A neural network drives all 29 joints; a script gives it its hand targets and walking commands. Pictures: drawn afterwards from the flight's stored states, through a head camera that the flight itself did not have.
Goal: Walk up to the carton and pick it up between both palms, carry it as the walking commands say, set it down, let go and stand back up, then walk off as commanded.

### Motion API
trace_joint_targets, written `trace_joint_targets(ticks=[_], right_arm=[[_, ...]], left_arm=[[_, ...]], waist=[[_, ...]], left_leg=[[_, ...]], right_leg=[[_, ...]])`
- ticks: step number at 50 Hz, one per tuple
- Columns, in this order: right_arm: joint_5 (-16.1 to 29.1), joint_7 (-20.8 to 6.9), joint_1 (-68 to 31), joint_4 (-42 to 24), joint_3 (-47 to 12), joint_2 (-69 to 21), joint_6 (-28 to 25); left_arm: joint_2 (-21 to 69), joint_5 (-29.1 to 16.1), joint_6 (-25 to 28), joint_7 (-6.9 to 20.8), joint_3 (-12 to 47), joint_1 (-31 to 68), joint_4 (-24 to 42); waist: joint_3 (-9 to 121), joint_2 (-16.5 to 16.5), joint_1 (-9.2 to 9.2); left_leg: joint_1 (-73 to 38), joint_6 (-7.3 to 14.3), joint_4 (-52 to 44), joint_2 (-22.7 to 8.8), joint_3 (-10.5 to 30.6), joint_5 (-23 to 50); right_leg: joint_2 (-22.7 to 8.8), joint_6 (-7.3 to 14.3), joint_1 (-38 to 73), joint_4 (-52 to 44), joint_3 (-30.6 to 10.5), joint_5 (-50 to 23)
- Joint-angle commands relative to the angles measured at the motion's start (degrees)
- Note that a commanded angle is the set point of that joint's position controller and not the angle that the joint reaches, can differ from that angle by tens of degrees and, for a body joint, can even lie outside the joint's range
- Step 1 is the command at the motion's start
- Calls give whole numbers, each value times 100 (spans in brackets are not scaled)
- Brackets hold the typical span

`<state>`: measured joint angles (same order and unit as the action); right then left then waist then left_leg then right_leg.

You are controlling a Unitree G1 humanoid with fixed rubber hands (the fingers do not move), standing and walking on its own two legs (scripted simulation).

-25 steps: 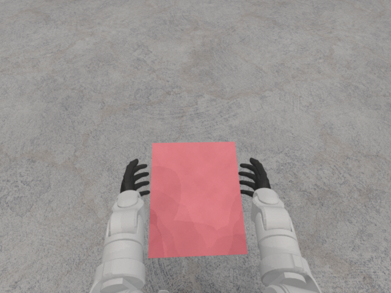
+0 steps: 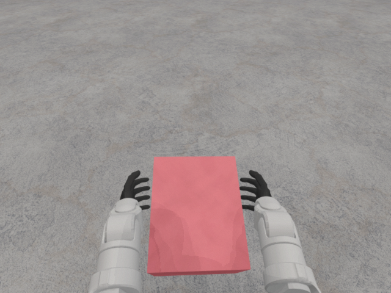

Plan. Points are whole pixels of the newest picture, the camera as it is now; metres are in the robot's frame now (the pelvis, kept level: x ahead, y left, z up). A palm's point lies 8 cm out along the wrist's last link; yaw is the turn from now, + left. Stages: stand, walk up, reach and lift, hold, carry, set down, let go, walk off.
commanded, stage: reach and lift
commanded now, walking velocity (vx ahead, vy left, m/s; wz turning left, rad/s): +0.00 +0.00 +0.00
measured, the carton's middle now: (195, 215) +0.33 +0.02 -0.06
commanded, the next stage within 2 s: hold in 1.40 s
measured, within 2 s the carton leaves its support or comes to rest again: neither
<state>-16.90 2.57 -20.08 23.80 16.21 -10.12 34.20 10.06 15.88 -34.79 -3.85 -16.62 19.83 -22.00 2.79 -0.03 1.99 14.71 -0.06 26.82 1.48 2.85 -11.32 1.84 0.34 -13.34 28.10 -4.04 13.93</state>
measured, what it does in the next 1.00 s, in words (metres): stands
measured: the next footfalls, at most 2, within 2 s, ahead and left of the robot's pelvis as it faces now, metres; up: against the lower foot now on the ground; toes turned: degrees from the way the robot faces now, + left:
none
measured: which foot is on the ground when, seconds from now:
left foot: down 0.00-1.00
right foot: down 0.00-1.00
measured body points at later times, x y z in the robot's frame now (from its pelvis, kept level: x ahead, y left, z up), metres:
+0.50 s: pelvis +0.00 +0.00 +0.00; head -0.06 +0.00 +0.45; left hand +0.31 +0.15 +0.05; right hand +0.31 -0.14 +0.05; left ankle +0.03 +0.12 -0.74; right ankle +0.01 -0.12 -0.74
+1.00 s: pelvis +0.00 +0.01 +0.00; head -0.05 +0.01 +0.45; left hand +0.31 +0.15 +0.05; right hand +0.31 -0.14 +0.05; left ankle +0.03 +0.12 -0.74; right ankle +0.01 -0.12 -0.74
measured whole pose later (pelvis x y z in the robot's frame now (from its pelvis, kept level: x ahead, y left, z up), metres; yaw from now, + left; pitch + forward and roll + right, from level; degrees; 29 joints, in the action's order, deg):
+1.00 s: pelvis +0.00 +0.01 +0.00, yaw +0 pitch -7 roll +0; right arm -18.3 1.9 -19.9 20.3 15.7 -10.1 42.2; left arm 10.2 17.8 -42.7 -3.3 -14.5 20.1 -19.6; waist 0.3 0.5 0.0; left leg 5.5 0.3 23.5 1.7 2.8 -10.8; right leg 1.4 -0.1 -3.6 23.8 -4.3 12.9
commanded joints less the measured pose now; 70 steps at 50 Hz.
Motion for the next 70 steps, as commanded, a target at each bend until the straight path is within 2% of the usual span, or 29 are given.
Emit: trace_joint_targets(ticks=[1,9,16,23,51,70], right_arm=[[1479,-1649,-3297,-196,-3306,-5810,-83],[1531,-1661,-3514,-275,-3217,-5786,312],[1369,-1666,-3747,34,-2847,-5687,461],[1399,-1617,-3808,-66,-2872,-5775,453],[1557,-1679,-3223,-601,-3098,-5521,522],[1690,-1650,-2840,-934,-3368,-5729,659]], left_arm=[[5942,-1526,-46,1717,3391,3042,43],[5812,-1511,-427,1751,3321,3239,160],[5634,-1368,-536,1768,2989,3512,-31],[5665,-1416,-488,1774,3080,3674,65],[5857,-1537,-559,1686,3297,3021,390],[5756,-1638,-652,1762,3511,2715,767]], waist=[[1795,39,-42],[1245,28,-61],[807,17,-105],[1127,57,-199],[1274,-30,-206],[1038,37,-204]], left_leg=[[-1368,12,-259,298,194,1159],[-1576,5,-525,244,198,672],[-1404,-3,-598,210,163,224],[-1436,-12,-522,223,154,459],[-1750,-74,-556,186,202,1157],[-1631,11,-583,197,152,661]], right_leg=[[281,4,312,-544,-176,-980],[169,-50,575,-809,-164,-601],[100,-27,597,-886,-164,-264],[93,-35,806,-835,-169,-649],[211,8,777,-810,-102,-1007],[162,14,712,-868,-121,-663]])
